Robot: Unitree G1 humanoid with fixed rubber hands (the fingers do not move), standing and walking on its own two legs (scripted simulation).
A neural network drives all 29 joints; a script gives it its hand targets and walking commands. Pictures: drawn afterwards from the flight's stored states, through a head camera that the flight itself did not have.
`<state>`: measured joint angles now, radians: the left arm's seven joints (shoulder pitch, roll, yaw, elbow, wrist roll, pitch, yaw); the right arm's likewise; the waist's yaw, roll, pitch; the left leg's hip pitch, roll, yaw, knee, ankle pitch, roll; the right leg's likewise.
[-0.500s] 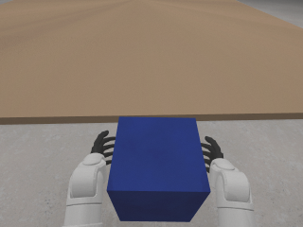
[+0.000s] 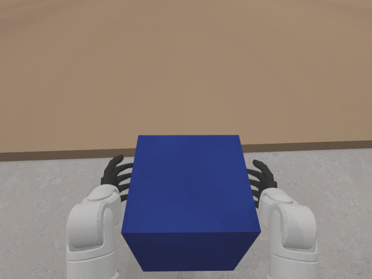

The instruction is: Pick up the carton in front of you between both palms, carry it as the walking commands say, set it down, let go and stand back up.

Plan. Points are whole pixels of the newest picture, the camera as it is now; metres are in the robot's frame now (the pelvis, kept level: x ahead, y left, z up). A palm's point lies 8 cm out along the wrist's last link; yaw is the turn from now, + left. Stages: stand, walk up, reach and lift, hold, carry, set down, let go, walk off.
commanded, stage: carry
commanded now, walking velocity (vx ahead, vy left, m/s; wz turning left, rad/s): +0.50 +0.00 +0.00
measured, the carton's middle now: (188, 206) +0.29 +0.01 +0.02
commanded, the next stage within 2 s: none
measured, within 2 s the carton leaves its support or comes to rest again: neither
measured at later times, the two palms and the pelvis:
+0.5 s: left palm (147, 101) +0.58 +0.15 +0.08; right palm (247, 102) +0.61 -0.15 +0.07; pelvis +0.33 -0.03 +0.01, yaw +5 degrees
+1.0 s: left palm (152, 26) +1.01 +0.19 +0.14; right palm (226, 30) +1.00 -0.11 +0.14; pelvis +0.67 +0.04 +0.01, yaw +2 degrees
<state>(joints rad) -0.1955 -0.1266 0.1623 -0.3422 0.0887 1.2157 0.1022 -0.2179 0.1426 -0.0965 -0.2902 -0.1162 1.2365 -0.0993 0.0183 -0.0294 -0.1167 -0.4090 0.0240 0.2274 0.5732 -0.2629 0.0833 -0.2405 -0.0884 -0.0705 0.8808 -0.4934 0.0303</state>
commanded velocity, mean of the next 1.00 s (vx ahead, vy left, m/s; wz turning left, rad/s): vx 0.50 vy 0.00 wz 0.00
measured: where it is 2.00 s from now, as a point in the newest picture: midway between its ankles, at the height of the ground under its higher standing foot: (181, 119)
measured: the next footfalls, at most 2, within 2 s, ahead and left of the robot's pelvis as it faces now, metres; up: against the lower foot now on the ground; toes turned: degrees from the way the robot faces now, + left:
right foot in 0.36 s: +0.42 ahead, -0.09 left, +0.00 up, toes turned -9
left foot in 0.84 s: +0.75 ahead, +0.12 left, +0.00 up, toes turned +14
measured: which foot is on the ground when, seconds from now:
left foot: down 0.00-0.38, up 0.40-0.82, down 0.84-1.00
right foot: up 0.00-0.34, down 0.36-0.86, up 0.88-1.00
